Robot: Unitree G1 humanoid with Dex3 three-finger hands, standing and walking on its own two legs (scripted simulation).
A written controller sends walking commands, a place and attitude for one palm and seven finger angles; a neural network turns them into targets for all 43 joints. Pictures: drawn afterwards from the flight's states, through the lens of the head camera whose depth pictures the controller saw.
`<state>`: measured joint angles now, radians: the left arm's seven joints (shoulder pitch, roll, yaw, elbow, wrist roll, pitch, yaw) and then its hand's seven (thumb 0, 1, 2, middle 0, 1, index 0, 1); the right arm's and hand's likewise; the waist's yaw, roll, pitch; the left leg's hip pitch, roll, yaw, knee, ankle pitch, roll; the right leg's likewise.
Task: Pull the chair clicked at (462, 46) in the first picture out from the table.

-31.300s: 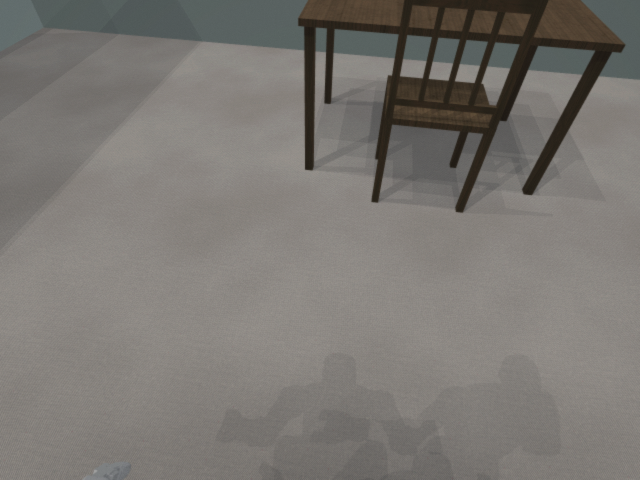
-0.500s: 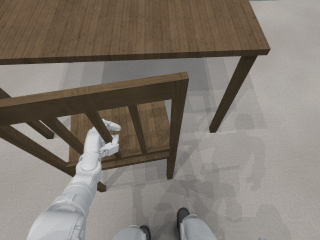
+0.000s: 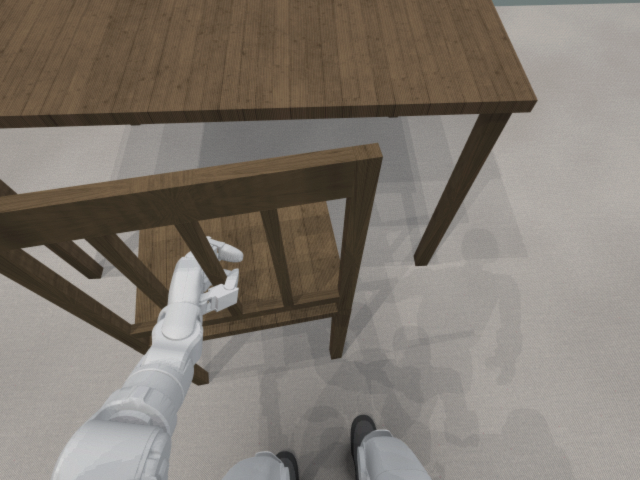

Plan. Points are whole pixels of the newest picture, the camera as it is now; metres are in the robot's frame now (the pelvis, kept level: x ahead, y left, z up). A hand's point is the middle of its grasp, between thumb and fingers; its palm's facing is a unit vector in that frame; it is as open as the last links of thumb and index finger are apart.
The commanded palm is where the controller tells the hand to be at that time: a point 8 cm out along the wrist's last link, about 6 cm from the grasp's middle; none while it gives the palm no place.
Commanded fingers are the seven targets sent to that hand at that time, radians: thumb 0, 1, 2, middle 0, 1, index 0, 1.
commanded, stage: step backward, pulling the chair out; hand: left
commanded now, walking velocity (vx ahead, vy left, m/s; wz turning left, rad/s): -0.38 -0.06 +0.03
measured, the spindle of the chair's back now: (216, 274) +0.39 +0.15 -0.06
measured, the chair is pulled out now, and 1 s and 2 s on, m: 0.14 0.14 0.22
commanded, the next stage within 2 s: none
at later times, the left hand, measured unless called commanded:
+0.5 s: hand (229, 290) +0.36 +0.13 -0.07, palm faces -0.01 -0.97 -0.23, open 5.2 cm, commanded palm +0.36 +0.18 -0.06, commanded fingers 0.00 0.90 0.90 -0.50 -1.45 -0.50 -1.45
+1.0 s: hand (226, 292) +0.36 +0.14 -0.07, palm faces -0.03 -0.97 -0.23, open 5.3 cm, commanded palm +0.36 +0.18 -0.06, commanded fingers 0.00 0.90 0.90 -0.50 -1.45 -0.50 -1.45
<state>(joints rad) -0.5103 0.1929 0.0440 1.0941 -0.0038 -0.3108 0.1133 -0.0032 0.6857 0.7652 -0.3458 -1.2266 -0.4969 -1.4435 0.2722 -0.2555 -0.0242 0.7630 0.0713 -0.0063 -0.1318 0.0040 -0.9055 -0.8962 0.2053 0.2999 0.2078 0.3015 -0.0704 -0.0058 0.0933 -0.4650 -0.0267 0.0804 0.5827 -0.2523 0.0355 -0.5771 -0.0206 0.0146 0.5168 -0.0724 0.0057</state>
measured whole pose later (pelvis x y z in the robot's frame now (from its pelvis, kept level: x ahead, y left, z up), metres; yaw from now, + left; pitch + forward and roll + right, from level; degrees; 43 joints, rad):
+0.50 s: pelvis -0.01 +0.00 +0.00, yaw +0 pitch +6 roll +1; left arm -0.53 0.21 0.04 1.07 -0.01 -0.27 0.11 0.00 0.68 0.77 -0.34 -1.23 -0.50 -1.44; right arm 0.25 -0.26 -0.03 0.74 0.06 0.00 -0.13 0.00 -0.91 -0.90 0.20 0.30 0.21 0.30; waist -0.07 -0.02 0.13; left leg -0.44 -0.04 0.06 0.58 -0.25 0.04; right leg -0.56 -0.02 0.01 0.53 -0.10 0.00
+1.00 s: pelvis -0.01 +0.01 +0.00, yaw +1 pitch +6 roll +2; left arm -0.55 0.20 0.03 1.03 -0.01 -0.21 0.10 0.02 0.68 0.78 -0.32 -1.25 -0.50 -1.44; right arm 0.24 -0.27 -0.04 0.72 0.05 0.03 -0.12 0.00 -0.91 -0.90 0.20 0.30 0.21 0.30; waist -0.06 -0.02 0.16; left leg -0.35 -0.07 0.01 0.56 -0.31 0.04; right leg -0.54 -0.04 0.01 0.48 -0.04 0.01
